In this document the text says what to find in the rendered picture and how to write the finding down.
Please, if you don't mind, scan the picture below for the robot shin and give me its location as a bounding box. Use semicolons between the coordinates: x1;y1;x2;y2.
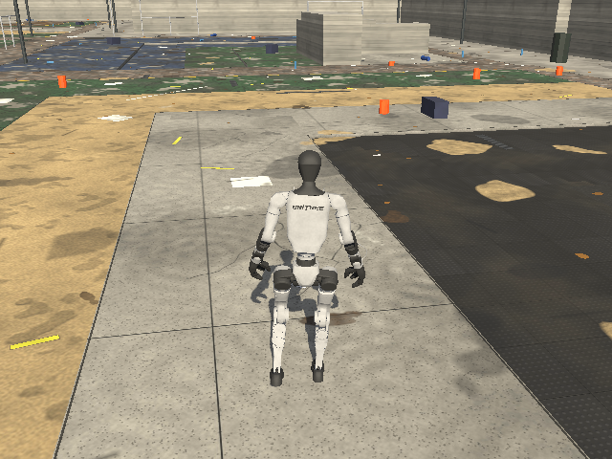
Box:
315;311;330;370
272;307;286;373

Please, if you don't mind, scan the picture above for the robot right upper arm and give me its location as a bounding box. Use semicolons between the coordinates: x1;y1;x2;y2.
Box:
328;192;354;245

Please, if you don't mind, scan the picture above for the left robot hand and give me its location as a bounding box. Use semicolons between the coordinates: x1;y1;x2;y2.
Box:
249;260;271;280

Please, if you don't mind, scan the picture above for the robot left forearm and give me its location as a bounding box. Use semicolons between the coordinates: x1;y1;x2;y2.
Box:
251;228;271;264

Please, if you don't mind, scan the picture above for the robot left upper arm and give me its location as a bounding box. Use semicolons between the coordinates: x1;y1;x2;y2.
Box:
261;191;289;243

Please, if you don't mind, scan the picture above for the robot left shin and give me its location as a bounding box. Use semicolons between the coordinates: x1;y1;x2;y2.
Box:
272;307;286;373

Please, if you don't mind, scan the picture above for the right robot hand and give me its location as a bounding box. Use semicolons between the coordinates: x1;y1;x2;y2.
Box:
344;265;365;288

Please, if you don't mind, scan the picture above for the robot right forearm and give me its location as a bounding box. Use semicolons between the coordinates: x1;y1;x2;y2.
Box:
344;230;363;269

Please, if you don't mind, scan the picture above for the robot right shin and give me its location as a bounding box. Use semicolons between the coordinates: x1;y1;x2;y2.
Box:
315;311;330;370

